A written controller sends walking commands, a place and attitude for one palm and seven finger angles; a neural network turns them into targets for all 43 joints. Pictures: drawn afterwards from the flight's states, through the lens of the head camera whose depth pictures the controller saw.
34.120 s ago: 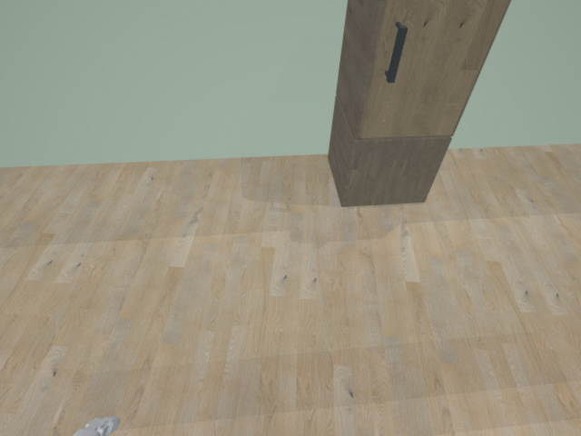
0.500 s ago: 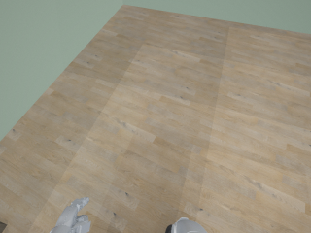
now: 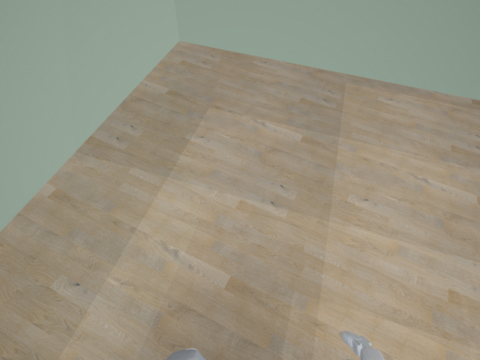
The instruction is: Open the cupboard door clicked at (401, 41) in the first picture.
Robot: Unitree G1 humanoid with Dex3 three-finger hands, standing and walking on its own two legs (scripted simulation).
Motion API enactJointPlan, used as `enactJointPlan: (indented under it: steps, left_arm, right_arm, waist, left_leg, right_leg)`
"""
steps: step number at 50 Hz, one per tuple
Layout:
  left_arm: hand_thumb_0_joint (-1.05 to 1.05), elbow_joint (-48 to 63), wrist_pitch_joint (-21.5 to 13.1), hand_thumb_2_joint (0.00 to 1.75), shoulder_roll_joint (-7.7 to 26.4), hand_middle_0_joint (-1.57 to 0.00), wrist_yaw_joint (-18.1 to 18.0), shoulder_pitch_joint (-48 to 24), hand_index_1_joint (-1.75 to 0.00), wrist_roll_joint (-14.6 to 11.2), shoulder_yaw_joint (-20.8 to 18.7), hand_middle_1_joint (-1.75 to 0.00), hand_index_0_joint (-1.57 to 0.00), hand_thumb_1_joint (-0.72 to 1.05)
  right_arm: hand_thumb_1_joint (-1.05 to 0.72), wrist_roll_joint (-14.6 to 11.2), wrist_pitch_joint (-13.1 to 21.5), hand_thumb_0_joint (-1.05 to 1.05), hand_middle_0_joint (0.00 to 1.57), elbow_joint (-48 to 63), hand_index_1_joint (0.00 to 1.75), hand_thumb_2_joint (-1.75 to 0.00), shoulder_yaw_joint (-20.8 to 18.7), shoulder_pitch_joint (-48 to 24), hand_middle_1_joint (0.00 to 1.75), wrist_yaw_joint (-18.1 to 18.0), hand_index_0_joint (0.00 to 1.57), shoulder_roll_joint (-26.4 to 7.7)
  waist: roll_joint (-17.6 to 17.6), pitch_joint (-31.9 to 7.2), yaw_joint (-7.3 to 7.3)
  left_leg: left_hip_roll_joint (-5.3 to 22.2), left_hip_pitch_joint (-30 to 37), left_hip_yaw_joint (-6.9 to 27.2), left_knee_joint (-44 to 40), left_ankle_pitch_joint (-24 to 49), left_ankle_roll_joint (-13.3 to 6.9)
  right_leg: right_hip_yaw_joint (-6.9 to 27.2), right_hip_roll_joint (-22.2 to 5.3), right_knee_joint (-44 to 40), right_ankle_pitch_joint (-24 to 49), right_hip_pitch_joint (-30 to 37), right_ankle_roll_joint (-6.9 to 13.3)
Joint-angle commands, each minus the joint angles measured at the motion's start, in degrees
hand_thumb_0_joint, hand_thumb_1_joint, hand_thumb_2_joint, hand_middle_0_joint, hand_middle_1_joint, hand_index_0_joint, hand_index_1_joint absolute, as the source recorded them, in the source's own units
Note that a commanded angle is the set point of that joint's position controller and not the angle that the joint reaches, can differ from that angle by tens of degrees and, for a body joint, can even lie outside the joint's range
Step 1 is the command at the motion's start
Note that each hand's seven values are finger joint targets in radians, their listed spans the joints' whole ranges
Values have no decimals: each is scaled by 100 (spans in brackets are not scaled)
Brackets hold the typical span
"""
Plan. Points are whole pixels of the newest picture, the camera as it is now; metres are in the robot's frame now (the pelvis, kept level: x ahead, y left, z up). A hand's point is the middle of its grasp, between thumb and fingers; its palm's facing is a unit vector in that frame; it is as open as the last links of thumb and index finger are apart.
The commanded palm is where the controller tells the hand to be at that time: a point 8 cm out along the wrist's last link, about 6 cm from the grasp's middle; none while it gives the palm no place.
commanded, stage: walk to a spot facing it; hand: left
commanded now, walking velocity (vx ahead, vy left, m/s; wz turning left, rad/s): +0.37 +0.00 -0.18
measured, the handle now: out of the picture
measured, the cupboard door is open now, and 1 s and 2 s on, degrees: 47 47 47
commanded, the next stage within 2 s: turn to face it in 0.30 s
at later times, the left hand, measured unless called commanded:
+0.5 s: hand (205, 260) +0.33 +0.11 -0.14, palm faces -0.07 -0.97 -0.22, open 7.3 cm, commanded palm none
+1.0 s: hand (189, 235) +0.40 +0.16 -0.16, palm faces +0.22 -0.95 -0.20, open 7.3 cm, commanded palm none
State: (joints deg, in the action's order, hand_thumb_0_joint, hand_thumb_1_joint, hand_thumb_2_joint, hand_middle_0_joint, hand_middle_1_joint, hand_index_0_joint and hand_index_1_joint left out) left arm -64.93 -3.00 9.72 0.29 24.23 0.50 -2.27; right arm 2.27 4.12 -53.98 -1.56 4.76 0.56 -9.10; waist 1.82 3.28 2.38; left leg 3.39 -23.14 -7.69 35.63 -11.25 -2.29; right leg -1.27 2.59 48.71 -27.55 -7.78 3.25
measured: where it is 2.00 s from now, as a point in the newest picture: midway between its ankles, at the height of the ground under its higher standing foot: (278, 301)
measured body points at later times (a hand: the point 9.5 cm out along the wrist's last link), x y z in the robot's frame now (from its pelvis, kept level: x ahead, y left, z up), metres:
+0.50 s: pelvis +0.23 -0.07 +0.02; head +0.26 -0.08 +0.46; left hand +0.33 +0.16 -0.13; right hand +0.17 -0.30 -0.14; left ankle +0.18 +0.08 -0.64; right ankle +0.24 -0.15 -0.72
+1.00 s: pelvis +0.34 -0.05 +0.01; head +0.39 -0.02 +0.46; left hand +0.38 +0.21 -0.15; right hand +0.47 -0.29 -0.12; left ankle +0.40 +0.03 -0.72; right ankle +0.35 -0.23 -0.64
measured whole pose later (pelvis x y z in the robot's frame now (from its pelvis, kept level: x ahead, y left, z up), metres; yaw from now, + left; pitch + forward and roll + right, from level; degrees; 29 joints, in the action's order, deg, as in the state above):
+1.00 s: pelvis +0.34 -0.05 +0.01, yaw +11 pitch +2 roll -3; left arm -53.4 1.9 12.9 -0.4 8.0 1.4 -4.1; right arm 1.5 -0.8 -53.6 -1.9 9.4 -0.6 -11.9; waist 0.8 4.5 0.1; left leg -0.5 -24.1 -2.0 31.3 -9.7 -4.3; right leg 0.0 -4.1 63.7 -22.5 -29.8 -4.2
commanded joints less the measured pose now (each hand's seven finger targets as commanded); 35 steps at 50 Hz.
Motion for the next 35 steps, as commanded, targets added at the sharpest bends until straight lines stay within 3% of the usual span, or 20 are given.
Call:
enactJointPlan:
  steps: [1,3,4,7,12,13,15,16,17,18,19,20,21,23,24,26,29,33,34,35]
  left_arm:
    - [0,840,-188,90,465,-20,22,-924,-30,63,-164,-30,-20,90]
    - [0,798,-27,90,304,-20,116,-811,-30,109,-170,-30,-20,90]
    - [0,774,30,90,227,-20,143,-676,-30,119,-153,-30,-20,90]
    - [0,839,124,90,112,-20,193,-774,-30,99,-130,-30,-20,90]
    - [0,995,121,90,211,-20,236,-1412,-30,110,-160,-30,-20,90]
    - [0,990,119,90,261,-20,237,-1428,-30,115,-172,-30,-20,90]
    - [0,838,87,90,484,-20,214,-929,-30,123,-234,-30,-20,90]
    - [0,621,30,90,751,-20,182,-242,-30,134,-303,-30,-20,90]
    - [0,399,-46,90,1349,-20,100,590,-30,172,-461,-30,-20,90]
    - [0,350,-29,90,1780,-20,39,871,-30,45,-510,-30,-20,90]
    - [0,449,18,90,1602,-20,-30,484,-30,1,-470,-30,-20,90]
    - [0,536,-21,90,1279,-20,-78,81,-30,23,-399,-30,-20,90]
    - [0,628,-33,90,1066,-20,-93,-276,-30,13,-304,-30,-20,90]
    - [0,720,-113,90,721,-20,-98,-662,-30,18,-166,-30,-20,90]
    - [0,721,-141,90,689,-20,-110,-759,-30,48,-144,-30,-20,90]
    - [0,685,-174,90,603,-20,-104,-810,-30,30,-85,-30,-20,90]
    - [0,686,-132,90,613,-20,-125,-821,-30,34,-123,-30,-20,90]
    - [0,755,-25,90,776,-20,-160,-809,-30,46,-188,-30,-20,90]
    - [0,759,3,90,813,-20,-174,-835,-30,67,-204,-30,-20,90]
    - [0,834,16,90,890,-20,-177,-918,-30,55,-239,-30,-20,90]
  right_arm:
    - [-90,-38,-29,0,20,-289,30,-90,-307,1813,30,-169,20,-1094]
    - [-90,-39,57,0,20,-252,30,-90,-201,1536,30,-192,20,-782]
    - [-90,-49,87,0,20,-318,30,-90,-197,1447,30,-200,20,-736]
    - [-90,-59,81,0,20,-369,30,-90,-207,1440,30,-155,20,-840]
    - [-90,-33,-20,0,20,-531,30,-90,-251,1755,30,-101,20,-973]
    - [-90,-27,-40,0,20,-559,30,-90,-244,1769,30,-100,20,-987]
    - [-90,-42,-76,0,20,-593,30,-90,-210,1746,30,-93,20,-970]
    - [-90,-80,-74,0,20,-592,30,-90,-186,1714,30,-85,20,-872]
    - [-90,-156,-52,0,20,-488,30,-90,-127,1783,30,-37,20,-557]
    - [-90,-207,-59,0,20,-295,30,-90,-127,1694,30,-43,20,-543]
    - [-90,-179,-110,0,20,-257,30,-90,-193,1435,30,-44,20,-660]
    - [-90,-180,-81,0,20,-310,30,-90,-181,1183,30,-73,20,-586]
    - [-90,-182,-105,0,20,-365,30,-90,-166,1259,30,-106,20,-526]
    - [-90,-155,-244,0,20,-549,30,-90,-100,1546,30,-110,20,-268]
    - [-90,-162,-292,0,20,-643,30,-90,-86,1730,30,-94,20,-139]
    - [-90,-152,-359,0,20,-686,30,-90,-42,1809,30,-63,20,-13]
    - [-90,-168,-415,0,20,-508,30,-90,-73,1486,30,-21,20,-37]
    - [-90,-160,-441,0,20,-188,30,-90,-90,844,30,5,20,-214]
    - [-90,-155,-442,0,20,-128,30,-90,-104,800,30,14,20,-255]
    - [-90,-138,-439,0,20,-113,30,-90,-116,924,30,14,20,-360]
  waist:
    - [-842,-119,-721]
    - [-746,267,-407]
    - [-847,137,-269]
    - [-1087,-82,-160]
    - [-698,197,-288]
    - [-710,237,-261]
    - [-589,43,22]
    - [-116,-233,358]
    - [1307,-807,660]
    - [1822,-1139,651]
    - [1043,-615,513]
    - [1052,-457,382]
    - [702,-452,124]
    - [384,-433,-213]
    - [306,-423,-345]
    - [342,-371,-435]
    - [571,-283,-400]
    - [605,-133,-274]
    - [674,-133,-295]
    - [491,-177,-410]
  left_leg:
    - [2167,1873,2854,-2199,-368,-1005]
    - [1813,1142,1918,-2517,-256,-684]
    - [1645,1169,1429,-2476,46,-555]
    - [1280,981,447,-2526,314,-446]
    - [1327,909,281,-2423,-324,-403]
    - [1331,882,254,-2305,-367,-366]
    - [1103,827,-13,-1496,46,-163]
    - [797,447,-286,-307,509,4]
    - [158,-695,-713,1558,-580,256]
    - [-96,-1311,-147,3077,-2608,294]
    - [192,-1537,437,3521,-2232,243]
    - [383,-1623,610,3633,-1651,284]
    - [496,-1371,742,3440,-1378,333]
    - [509,-664,689,2851,-1079,413]
    - [446,-444,610,2540,-967,421]
    - [330,-348,421,2076,-581,468]
    - [247,-494,184,1512,-307,497]
    - [195,-571,34,857,-463,434]
    - [174,-383,57,644,-489,390]
    - [77,-144,25,347,-324,333]
  right_leg:
    - [363,-666,2948,438,-3168,-120]
    - [353,-873,2401,894,-2868,-212]
    - [274,-910,2026,1012,-2709,-258]
    - [-105,-943,513,1338,-2067,-302]
    - [-569,-701,-893,1822,-1442,-284]
    - [-635,-632,-1036,1824,-1229,-259]
    - [-728,-433,-1476,1794,-353,-154]
    - [-376,-551,-1750,1537,636,19]
    - [1583,-1885,-2433,1056,1767,529]
    - [3201,-2909,-3444,933,1986,1022]
    - [2952,-2840,-3595,826,1530,1066]
    - [2427,-2587,-3404,2090,1083,936]
    - [1669,-2488,-3263,3034,704,820]
    - [533,-2207,-3290,4189,-16,608]
    - [183,-2109,-3300,4411,-144,556]
    - [-332,-1927,-3295,4908,-201,461]
    - [-700,-1873,-3144,5272,90,360]
    - [-730,-2123,-2795,5289,370,357]
    - [-723,-2180,-2601,5234,326,320]
    - [-851,-2148,-2287,5260,357,243]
